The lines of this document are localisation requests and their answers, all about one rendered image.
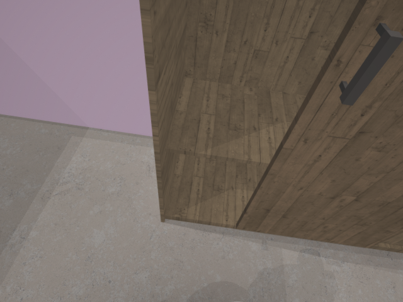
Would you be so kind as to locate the wardrobe door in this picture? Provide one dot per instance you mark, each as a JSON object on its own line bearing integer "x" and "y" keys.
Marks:
{"x": 337, "y": 175}
{"x": 396, "y": 240}

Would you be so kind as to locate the handle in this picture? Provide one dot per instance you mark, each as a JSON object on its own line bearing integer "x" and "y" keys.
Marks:
{"x": 384, "y": 48}

